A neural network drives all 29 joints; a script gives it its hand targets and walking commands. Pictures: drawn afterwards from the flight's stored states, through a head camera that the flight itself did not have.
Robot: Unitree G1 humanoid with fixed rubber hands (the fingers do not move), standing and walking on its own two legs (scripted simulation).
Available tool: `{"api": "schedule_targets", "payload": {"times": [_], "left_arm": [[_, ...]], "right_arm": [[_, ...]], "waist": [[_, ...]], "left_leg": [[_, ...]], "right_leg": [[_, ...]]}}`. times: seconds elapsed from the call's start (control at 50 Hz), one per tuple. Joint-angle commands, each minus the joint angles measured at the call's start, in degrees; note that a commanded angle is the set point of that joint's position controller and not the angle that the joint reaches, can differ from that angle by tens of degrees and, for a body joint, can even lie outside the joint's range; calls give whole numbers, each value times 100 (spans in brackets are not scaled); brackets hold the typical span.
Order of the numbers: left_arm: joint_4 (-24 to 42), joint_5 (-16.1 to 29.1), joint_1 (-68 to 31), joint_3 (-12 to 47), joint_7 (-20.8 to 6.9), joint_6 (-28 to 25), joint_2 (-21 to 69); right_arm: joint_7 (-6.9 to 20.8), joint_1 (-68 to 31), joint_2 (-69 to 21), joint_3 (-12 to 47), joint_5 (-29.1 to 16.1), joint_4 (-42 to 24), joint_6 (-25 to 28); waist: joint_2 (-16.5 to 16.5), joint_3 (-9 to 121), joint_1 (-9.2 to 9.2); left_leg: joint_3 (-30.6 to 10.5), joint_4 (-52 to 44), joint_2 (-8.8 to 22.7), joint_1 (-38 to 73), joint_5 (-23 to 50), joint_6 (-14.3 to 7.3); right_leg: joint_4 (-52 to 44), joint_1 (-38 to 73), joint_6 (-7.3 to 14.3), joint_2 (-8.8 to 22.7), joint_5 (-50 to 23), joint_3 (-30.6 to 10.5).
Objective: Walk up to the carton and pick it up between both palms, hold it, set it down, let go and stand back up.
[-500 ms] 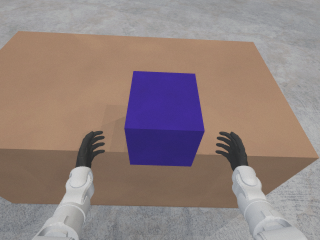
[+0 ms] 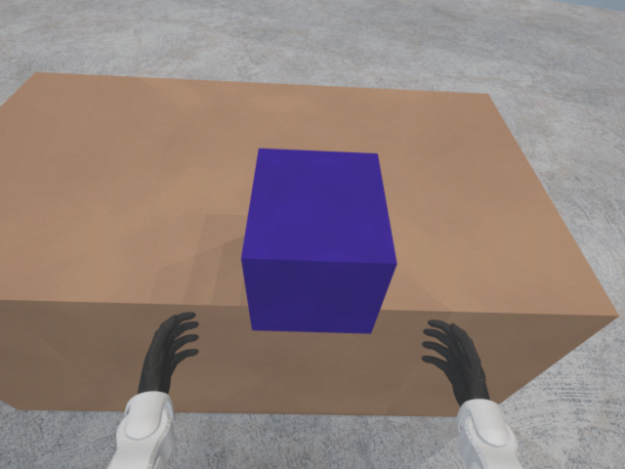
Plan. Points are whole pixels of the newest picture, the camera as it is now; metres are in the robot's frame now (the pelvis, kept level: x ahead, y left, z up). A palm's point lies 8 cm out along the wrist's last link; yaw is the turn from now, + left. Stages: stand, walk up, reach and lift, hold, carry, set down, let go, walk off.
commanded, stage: set down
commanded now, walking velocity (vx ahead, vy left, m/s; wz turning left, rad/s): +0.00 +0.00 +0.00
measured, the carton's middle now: (315, 241) +0.47 +0.00 -0.02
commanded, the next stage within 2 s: let go in 1.06 s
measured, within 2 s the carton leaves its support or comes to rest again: neither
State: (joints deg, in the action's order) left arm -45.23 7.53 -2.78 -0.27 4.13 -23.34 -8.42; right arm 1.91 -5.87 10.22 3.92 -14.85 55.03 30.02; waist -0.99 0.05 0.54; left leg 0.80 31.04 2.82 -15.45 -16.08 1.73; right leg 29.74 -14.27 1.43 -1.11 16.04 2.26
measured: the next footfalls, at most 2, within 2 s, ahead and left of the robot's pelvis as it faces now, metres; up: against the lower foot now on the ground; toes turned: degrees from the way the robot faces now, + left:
none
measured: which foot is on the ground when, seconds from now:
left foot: down 0.00-1.00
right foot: down 0.00-1.00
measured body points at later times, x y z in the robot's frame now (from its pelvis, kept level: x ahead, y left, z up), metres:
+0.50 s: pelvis +0.02 +0.01 +0.01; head +0.01 +0.01 +0.46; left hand +0.22 +0.22 -0.06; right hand +0.22 -0.21 -0.06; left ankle +0.00 +0.14 -0.73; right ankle +0.00 -0.10 -0.73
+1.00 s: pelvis +0.01 +0.01 +0.01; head +0.01 +0.02 +0.46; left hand +0.19 +0.23 -0.08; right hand +0.17 -0.22 -0.08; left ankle +0.00 +0.14 -0.73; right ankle +0.00 -0.10 -0.73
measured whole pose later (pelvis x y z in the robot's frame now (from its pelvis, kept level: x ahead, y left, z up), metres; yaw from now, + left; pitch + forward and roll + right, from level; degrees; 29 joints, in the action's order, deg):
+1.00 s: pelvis +0.01 +0.01 +0.01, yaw -2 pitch -5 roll +0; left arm -29.8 -0.7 10.8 -0.8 0.7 7.0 -10.8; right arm 0.7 9.9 9.9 -0.9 -0.1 42.4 11.3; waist -0.5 -4.7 1.3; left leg 3.0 20.8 2.3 -2.3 -13.2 1.1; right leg 19.9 -2.2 0.7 -1.0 12.5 -0.2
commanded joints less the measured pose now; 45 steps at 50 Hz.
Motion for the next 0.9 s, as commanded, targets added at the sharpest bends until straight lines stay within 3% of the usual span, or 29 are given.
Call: {"api": "schedule_targets", "payload": {"times": [0.0, 0.24, 0.46, 0.88], "left_arm": [[1001, -58, -976, -85, 27, -71, -538], [1574, -310, -45, -140, -161, 909, -569], [1931, -578, 527, -221, -256, 1623, -552], [2304, -823, 820, -212, -318, 2826, -753]], "right_arm": [[-27, -932, 588, -263, 155, -892, 149], [-121, 52, 497, -300, 547, -1436, -447], [-135, 651, 530, -413, 935, -1777, -871], [-141, 1067, 547, -645, 1430, -1960, -1652]], "waist": [[175, 1117, -12], [124, 654, 25], [103, 266, 108], [146, -11, 74]], "left_leg": [[26, -378, -294, 785, 1273, 47], [102, -776, -293, 1403, 1894, 24], [188, -964, -273, 1827, 2301, 45], [365, -1166, -228, 1761, 1805, -5]], "right_leg": [[-637, 229, 12, 13, -929, -292], [-979, 776, -5, 26, -1624, -265], [-1265, 778, 14, -16, -1695, -203], [-1448, 668, -17, -13, -1113, -106]]}}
